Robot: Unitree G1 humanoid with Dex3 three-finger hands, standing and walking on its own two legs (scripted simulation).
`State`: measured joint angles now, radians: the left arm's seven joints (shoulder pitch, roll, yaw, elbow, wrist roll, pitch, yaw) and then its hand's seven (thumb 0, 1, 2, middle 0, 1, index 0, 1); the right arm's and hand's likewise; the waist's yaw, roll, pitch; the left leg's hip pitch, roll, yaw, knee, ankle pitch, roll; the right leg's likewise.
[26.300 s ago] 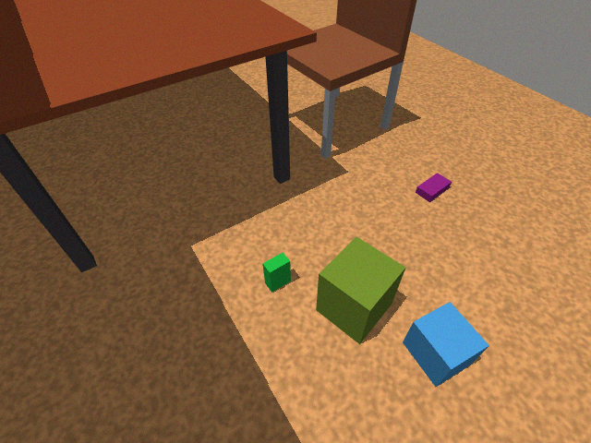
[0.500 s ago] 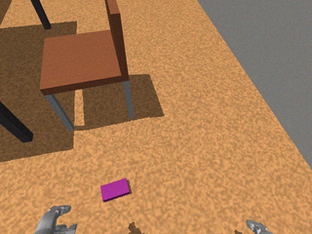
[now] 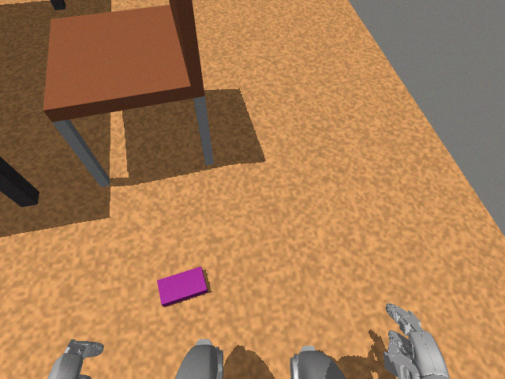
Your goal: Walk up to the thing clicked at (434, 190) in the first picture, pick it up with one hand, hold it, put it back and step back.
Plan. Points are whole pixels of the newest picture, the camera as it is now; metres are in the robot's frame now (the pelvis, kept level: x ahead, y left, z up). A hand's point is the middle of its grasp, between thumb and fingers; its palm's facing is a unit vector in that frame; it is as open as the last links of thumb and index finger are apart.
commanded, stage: rise first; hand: left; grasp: from above
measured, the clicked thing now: (182, 286) +0.42 +0.24 -0.67
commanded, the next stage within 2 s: none
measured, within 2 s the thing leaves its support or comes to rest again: neither
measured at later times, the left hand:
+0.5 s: hand (121, 349) +0.20 +0.29 -0.31, palm faces -0.39 -0.50 -0.77, open 14.2 cm
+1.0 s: hand (140, 313) +0.30 +0.31 -0.46, palm faces -0.41 -0.12 -0.90, open 14.0 cm
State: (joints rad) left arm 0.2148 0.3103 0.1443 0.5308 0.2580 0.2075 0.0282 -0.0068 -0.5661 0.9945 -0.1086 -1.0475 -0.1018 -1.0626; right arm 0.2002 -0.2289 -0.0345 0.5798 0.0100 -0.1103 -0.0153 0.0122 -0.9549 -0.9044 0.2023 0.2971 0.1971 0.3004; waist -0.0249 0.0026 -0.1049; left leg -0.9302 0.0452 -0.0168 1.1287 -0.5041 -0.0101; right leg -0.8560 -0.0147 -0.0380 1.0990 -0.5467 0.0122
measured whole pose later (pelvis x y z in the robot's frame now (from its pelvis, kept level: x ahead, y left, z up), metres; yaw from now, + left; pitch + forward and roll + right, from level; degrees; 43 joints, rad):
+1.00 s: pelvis -0.10 +0.00 -0.30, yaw -6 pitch +33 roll -5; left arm -0.65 0.61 0.17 1.20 1.07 -0.08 0.39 0.00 -0.54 1.01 -0.08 -1.06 -0.09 -1.06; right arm 0.11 -0.25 -0.03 0.80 -0.09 -0.10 0.08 0.01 -0.90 -0.89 0.20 0.30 0.20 0.30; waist -0.09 -0.01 -0.10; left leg -2.16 0.06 -0.11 2.20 -0.62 -0.01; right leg -2.07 0.02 -0.06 2.18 -0.69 0.01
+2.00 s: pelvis -0.08 +0.00 -0.37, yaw -9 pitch +32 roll -7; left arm -0.83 0.73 0.25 1.45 1.11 -0.11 0.47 0.00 -0.45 0.91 -0.15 -1.00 -0.16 -0.99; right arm 0.08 -0.27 0.04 0.81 -0.16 -0.11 0.18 0.00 -0.91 -0.90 0.20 0.30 0.20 0.30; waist -0.16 -0.04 -0.01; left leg -2.35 0.07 -0.17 2.44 -0.68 -0.02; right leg -2.24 0.04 -0.10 2.39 -0.73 0.01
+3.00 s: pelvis -0.08 +0.00 -0.38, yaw -11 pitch +32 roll -9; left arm -0.92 0.79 0.25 1.52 1.09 -0.05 0.48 0.00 -0.48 0.93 -0.18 -0.96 -0.17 -0.97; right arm 0.11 -0.28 0.09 0.79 -0.17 -0.15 0.23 0.00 -0.91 -0.90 0.20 0.30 0.19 0.30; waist -0.22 -0.04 0.02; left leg -2.36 0.07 -0.19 2.47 -0.68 -0.02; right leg -2.25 0.05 -0.12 2.40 -0.72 0.03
